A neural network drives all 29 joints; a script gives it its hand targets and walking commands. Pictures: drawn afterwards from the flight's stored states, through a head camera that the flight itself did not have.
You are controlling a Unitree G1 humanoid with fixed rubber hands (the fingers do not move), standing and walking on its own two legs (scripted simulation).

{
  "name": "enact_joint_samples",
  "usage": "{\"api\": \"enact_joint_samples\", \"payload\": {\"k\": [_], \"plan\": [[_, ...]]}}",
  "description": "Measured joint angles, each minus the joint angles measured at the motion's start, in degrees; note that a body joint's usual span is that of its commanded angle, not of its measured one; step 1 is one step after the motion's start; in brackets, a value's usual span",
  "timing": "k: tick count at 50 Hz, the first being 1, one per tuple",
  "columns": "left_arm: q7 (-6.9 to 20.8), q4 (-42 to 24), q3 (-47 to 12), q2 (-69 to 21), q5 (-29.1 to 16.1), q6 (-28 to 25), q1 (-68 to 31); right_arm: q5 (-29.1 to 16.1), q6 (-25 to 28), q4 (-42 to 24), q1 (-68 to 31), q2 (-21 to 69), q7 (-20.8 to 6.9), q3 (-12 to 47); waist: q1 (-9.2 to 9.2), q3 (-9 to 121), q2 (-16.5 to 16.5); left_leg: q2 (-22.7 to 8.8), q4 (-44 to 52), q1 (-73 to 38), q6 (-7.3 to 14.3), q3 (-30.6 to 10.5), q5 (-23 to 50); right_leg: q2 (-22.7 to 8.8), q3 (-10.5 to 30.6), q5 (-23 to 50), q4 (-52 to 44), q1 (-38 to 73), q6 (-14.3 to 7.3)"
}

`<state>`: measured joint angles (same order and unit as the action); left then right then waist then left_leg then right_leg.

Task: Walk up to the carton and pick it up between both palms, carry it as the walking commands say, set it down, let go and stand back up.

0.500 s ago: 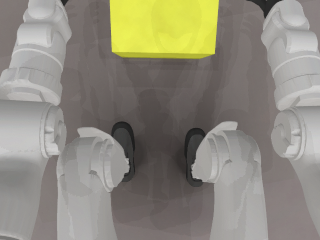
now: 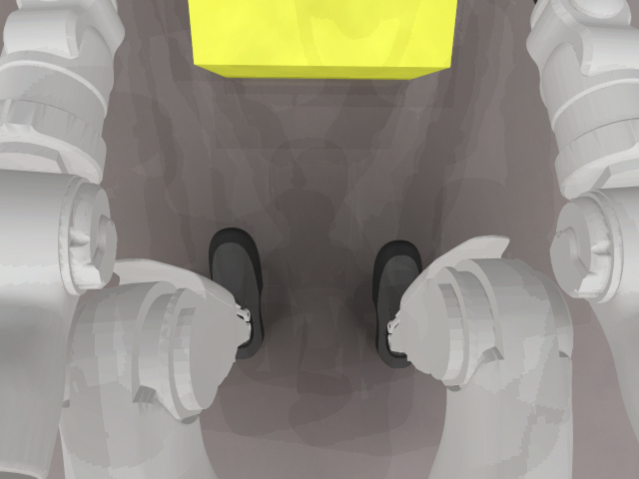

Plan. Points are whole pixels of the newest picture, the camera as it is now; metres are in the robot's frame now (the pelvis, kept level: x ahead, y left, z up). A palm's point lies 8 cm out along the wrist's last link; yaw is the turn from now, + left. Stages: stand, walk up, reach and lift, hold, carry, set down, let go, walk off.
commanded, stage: reach and lift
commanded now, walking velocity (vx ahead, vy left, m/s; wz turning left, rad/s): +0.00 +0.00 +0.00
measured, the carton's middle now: out of the picture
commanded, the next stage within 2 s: none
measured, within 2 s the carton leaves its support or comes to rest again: leaves its support in 1.42 s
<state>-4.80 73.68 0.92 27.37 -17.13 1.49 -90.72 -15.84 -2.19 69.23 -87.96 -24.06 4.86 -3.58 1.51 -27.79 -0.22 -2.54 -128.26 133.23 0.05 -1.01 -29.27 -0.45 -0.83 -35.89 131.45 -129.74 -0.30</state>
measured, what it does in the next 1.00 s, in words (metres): stands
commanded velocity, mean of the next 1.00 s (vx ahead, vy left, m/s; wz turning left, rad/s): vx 0.00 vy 0.00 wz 0.00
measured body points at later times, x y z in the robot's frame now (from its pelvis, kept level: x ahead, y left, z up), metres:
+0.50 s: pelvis -0.01 +0.00 +0.00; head +0.38 +0.00 +0.22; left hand +0.57 +0.18 -0.20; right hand +0.55 -0.18 -0.20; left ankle +0.13 +0.13 -0.31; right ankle +0.10 -0.12 -0.31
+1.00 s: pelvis -0.01 +0.00 +0.01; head +0.38 +0.00 +0.22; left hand +0.57 +0.16 -0.20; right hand +0.56 -0.17 -0.20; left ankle +0.13 +0.13 -0.31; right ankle +0.10 -0.12 -0.31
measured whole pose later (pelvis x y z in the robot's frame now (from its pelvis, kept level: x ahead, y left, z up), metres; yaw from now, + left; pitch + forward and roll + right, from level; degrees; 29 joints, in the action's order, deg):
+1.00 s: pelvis -0.01 +0.00 +0.01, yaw +0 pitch +34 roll +0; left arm -6.3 76.9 -0.7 22.7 -15.1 1.9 -95.7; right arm -12.8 -3.0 71.8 -92.6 -20.0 6.3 -3.1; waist 1.2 -29.9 -0.2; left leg -2.4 -126.9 132.1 0.1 -0.9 -28.4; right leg -0.3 -0.7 -34.8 130.1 -128.8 -0.3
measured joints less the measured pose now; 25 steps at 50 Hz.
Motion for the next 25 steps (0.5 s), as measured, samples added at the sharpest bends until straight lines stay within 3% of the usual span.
{"api": "enact_joint_samples", "payload": {"k": [25], "plan": [[-0.77, 1.69, -2.13, -3.06, -0.25, -0.12, -3.24, 0.47, 0.62, 2.45, -3.44, 2.9, 0.8, 0.93, -0.24, -2.02, 0.12, 0.05, 1.29, -0.97, 0.25, 0.23, 1.03, 0.02, 0.22, 1.13, -1.32, 0.92, 0.29]]}}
